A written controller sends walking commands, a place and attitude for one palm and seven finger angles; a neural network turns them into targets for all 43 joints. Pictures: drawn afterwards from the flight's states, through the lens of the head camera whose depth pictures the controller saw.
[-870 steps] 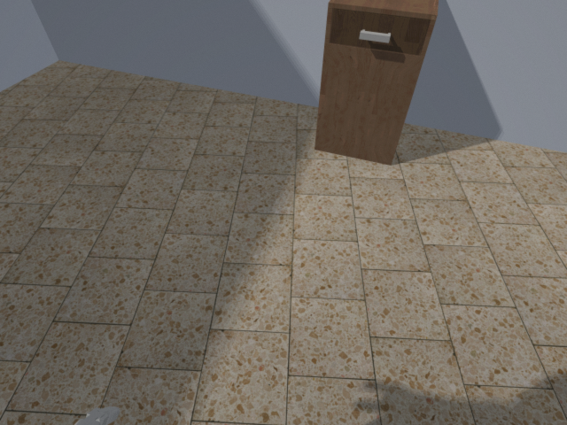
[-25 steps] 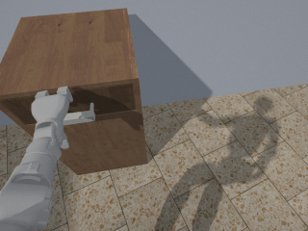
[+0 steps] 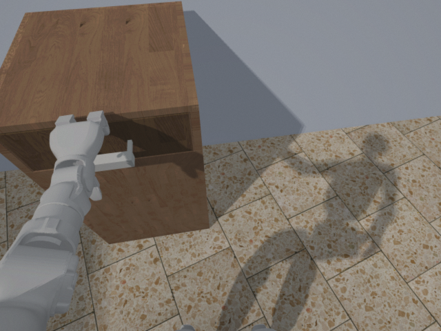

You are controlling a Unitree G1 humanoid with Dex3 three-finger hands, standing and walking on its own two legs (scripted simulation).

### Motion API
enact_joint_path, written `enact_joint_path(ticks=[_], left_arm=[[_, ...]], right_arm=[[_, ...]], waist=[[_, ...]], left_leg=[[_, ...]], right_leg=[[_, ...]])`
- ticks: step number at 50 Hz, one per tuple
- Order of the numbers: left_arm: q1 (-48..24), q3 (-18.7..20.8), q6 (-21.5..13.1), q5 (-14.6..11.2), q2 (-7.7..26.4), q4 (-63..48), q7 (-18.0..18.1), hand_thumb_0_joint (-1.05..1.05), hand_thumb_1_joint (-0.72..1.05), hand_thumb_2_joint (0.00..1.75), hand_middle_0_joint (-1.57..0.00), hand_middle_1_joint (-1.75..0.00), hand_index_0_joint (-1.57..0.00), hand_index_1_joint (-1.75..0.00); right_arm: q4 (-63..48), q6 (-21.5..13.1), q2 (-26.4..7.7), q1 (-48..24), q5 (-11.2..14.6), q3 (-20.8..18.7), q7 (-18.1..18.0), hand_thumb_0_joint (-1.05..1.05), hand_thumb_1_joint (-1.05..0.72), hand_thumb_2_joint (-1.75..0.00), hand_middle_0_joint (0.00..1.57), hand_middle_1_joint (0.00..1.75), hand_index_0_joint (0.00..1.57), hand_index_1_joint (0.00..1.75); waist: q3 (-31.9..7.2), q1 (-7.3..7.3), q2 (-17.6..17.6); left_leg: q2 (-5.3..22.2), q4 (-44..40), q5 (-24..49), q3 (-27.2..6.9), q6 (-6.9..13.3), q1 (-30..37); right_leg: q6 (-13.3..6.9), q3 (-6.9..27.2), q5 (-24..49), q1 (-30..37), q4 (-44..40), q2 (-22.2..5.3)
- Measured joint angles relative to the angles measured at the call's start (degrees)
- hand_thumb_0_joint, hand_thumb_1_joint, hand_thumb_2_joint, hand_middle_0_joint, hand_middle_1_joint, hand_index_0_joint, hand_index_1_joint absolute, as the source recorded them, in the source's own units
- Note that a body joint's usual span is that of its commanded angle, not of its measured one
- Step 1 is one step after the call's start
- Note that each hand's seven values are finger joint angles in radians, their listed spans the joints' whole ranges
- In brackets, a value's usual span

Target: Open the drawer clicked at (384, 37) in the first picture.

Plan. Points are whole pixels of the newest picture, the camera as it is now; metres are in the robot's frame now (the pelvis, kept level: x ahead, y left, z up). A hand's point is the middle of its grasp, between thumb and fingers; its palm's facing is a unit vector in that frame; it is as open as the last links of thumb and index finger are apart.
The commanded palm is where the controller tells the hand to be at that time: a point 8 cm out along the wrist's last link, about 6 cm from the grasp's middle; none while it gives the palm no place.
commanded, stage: move the hooked fingers above the handle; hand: left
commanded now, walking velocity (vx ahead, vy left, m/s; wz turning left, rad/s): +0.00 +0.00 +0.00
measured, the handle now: (105, 154) +0.50 +0.26 -0.05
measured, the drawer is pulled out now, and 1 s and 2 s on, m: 0.00 0.00 0.00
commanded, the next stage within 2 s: lower the fingers behind the handle in 0.46 s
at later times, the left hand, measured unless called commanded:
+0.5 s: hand (89, 159) +0.44 +0.26 +0.02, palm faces -0.07 -0.02 -1.00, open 13.8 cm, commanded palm +0.43 +0.24 +0.07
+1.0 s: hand (101, 165) +0.44 +0.24 -0.01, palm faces -0.03 -0.02 -1.00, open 13.8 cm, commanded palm +0.42 +0.23 +0.04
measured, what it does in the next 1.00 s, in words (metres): stands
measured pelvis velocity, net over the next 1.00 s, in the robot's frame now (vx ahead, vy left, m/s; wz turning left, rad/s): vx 0.01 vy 0.00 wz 0.01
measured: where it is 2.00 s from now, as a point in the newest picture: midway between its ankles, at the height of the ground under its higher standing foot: outside the picture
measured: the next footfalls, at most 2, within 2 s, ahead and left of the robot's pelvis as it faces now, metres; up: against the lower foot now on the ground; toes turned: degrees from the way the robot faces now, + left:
none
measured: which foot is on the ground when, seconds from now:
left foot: down 0.00-1.00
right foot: down 0.00-1.00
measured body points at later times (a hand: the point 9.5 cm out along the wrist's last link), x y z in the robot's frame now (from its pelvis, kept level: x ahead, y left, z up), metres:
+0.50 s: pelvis +0.01 +0.00 +0.00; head +0.09 +0.00 +0.45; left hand +0.44 +0.26 +0.07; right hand +0.06 -0.27 -0.13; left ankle -0.01 +0.09 -0.70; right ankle -0.01 -0.12 -0.70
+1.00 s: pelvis +0.01 +0.00 -0.01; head +0.10 +0.00 +0.43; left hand +0.44 +0.24 +0.04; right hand +0.04 -0.27 -0.14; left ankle -0.01 +0.09 -0.70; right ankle -0.01 -0.12 -0.70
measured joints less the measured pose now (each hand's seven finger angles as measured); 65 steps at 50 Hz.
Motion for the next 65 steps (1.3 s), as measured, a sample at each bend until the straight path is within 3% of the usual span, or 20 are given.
enact_joint_path(ticks=[5, 10, 13, 16, 21, 24, 28, 32, 40, 51, 59, 65], left_arm=[[2.1, -0.6, -4.4, -0.1, -0.5, -2.5, -3.1, 0.00, -0.49, 0.30, -0.32, -1.20, -0.33, -1.21], [4.0, 1.4, -8.5, 2.0, -1.1, -5.8, 0.4, 0.00, -0.49, 0.30, -0.32, -1.20, -0.33, -1.21], [4.3, 2.8, -7.7, 2.5, -0.9, -5.5, 3.3, 0.00, -0.49, 0.30, -0.33, -1.21, -0.33, -1.20], [4.1, 3.0, -4.3, 2.6, -0.7, -4.0, 4.7, 0.00, -0.49, 0.30, -0.34, -1.21, -0.32, -1.20], [3.4, 2.0, -0.8, 0.5, 0.0, -2.1, 2.3, 0.00, -0.49, 0.30, -0.33, -1.21, -0.32, -1.20], [3.4, 0.0, -1.7, -0.6, -0.2, -3.4, -0.3, 0.00, -0.49, 0.30, -0.33, -1.21, -0.32, -1.20], [3.3, -1.9, -4.7, -0.2, -1.2, -5.2, -1.8, 0.00, -0.49, 0.30, -0.33, -1.20, -0.32, -1.20], [3.2, -1.1, -6.3, 1.3, -2.4, -5.0, -0.3, 0.00, -0.49, 0.30, -0.32, -1.20, -0.32, -1.20], [4.5, 1.1, -3.3, 2.6, -2.9, -3.3, 3.8, 0.00, -0.49, 0.30, -0.32, -1.20, -0.32, -1.20], [3.8, 1.1, -4.2, 2.2, -1.8, -2.5, 4.2, 0.00, -0.49, 0.30, -0.32, -1.20, -0.32, -1.20], [4.6, 1.4, -4.3, 2.2, -2.9, -1.6, 4.5, 0.00, -0.49, 0.30, -0.32, -1.20, -0.32, -1.20], [5.1, 2.4, -5.5, 3.4, -2.5, -1.6, 6.8, 0.00, -0.49, 0.30, -0.31, -1.20, -0.32, -1.20]], right_arm=[[0.2, -0.3, 0.5, 1.9, -0.1, -0.1, -0.6, 0.01, -0.90, -0.90, 0.20, 0.30, 0.20, 0.30], [0.3, -0.1, 0.0, 1.8, -0.8, -0.6, -0.1, 0.01, -0.90, -0.90, 0.20, 0.30, 0.20, 0.30], [0.3, 0.3, -0.5, 0.9, -1.1, -0.6, 0.4, 0.01, -0.90, -0.90, 0.20, 0.30, 0.20, 0.30], [0.2, 0.6, -0.8, 0.0, -1.0, -0.6, 0.8, 0.01, -0.90, -0.90, 0.20, 0.30, 0.20, 0.30], [0.2, 0.3, -0.4, -0.6, -0.3, -0.7, 0.4, 0.01, -0.90, -0.90, 0.20, 0.30, 0.20, 0.30], [0.3, -0.2, 0.0, -0.1, -0.1, -0.9, -0.1, 0.01, -0.90, -0.90, 0.20, 0.30, 0.20, 0.30], [0.2, -0.4, 0.2, 0.0, -0.1, -0.8, -0.5, 0.01, -0.90, -0.90, 0.20, 0.30, 0.20, 0.30], [-0.4, -0.2, -0.1, -0.7, -0.4, -0.6, 0.0, 0.00, -0.90, -0.90, 0.20, 0.30, 0.20, 0.30], [-1.2, -0.1, 0.0, -0.9, -0.9, -0.7, 1.1, 0.00, -0.90, -0.90, 0.20, 0.30, 0.20, 0.30], [1.4, -0.5, 0.5, 0.1, -1.3, -0.9, 0.8, 0.00, -0.90, -0.90, 0.20, 0.30, 0.20, 0.30], [1.1, -0.2, 0.0, 0.3, -1.3, -1.0, 1.2, 0.00, -0.90, -0.90, 0.20, 0.30, 0.20, 0.30], [1.1, -0.5, 0.0, -0.4, -1.6, -0.7, 1.1, 0.00, -0.90, -0.90, 0.20, 0.30, 0.20, 0.30]], waist=[[-0.4, -0.29, -0.5], [-1.0, -0.53, -0.7], [-0.9, -0.49, -0.4], [-0.7, -0.21, -0.1], [-0.2, 0.36, 0.1], [-0.3, 0.70, -0.2], [-0.7, 0.63, -0.7], [-1.1, 0.19, -0.9], [-0.9, 0.42, -0.4], [-1.6, -0.11, -0.4], [-2.1, -0.30, -0.3], [-2.3, -0.55, -0.6]], left_leg=[[0.1, -0.7, -0.1, -0.4, -0.1, 1.4], [0.2, 0.7, -1.0, -0.1, -0.2, 0.2], [0.3, 1.5, -1.4, 0.2, -0.1, -0.8], [0.2, 1.6, -1.3, 0.4, 0.0, -1.2], [0.0, 0.3, -0.7, 0.0, 0.0, 0.0], [-0.1, -0.7, -0.4, -0.6, -0.1, 1.3], [-0.2, -0.9, -0.5, -1.2, -0.2, 2.3], [-0.1, -0.2, -0.9, -0.8, -0.1, 1.7], [0.1, 1.7, -1.5, 0.2, 0.0, -1.3], [0.2, 4.1, -2.3, -0.7, -0.4, -3.7], [0.4, 5.2, -2.6, -0.1, -0.3, -4.9], [0.4, 6.9, -3.0, -0.1, -0.3, -7.0]], right_leg=[[-0.2, -0.3, -0.1, 1.6, -1.1, 0.1], [-0.3, -0.2, -0.8, 0.3, 0.3, 0.3], [-0.2, 0.2, -1.2, -0.8, 1.4, 0.3], [-0.1, 0.4, -1.2, -1.3, 1.7, 0.3], [-0.1, 0.0, -0.7, 0.0, 0.3, 0.1], [-0.1, -0.6, -0.4, 1.7, -1.0, -0.1], [-0.3, -1.1, -0.5, 3.0, -1.6, -0.2], [-0.3, -0.8, -0.9, 2.2, -0.7, -0.1], [-0.1, 0.1, -1.4, -1.4, 1.8, 0.1], [-0.4, -1.0, -2.2, -3.3, 3.5, 0.3], [-0.3, -0.5, -2.3, -4.8, 4.8, 0.6], [-0.3, -0.5, -2.8, -6.9, 6.7, 0.6]])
